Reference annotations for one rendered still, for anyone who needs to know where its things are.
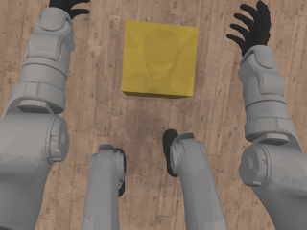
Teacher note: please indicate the right robot forearm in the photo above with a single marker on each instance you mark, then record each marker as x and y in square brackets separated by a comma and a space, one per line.
[265, 100]

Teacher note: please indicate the left robot hand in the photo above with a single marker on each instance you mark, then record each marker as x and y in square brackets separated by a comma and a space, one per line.
[67, 5]

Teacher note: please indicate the robot left upper arm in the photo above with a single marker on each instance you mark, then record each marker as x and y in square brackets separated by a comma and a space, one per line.
[30, 144]

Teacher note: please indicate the right robot shin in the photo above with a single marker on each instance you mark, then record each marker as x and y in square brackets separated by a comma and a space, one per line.
[189, 135]

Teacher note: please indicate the carton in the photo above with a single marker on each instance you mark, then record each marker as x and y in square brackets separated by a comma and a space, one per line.
[159, 60]

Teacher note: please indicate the right robot hand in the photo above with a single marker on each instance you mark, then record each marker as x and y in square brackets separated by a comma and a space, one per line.
[258, 32]

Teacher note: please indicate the left robot forearm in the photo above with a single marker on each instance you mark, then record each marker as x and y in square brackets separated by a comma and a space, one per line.
[44, 70]

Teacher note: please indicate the robot right thigh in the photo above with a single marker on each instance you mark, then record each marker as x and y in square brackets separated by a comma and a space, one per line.
[203, 209]

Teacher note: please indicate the robot right upper arm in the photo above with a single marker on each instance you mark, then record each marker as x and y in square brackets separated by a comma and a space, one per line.
[278, 176]

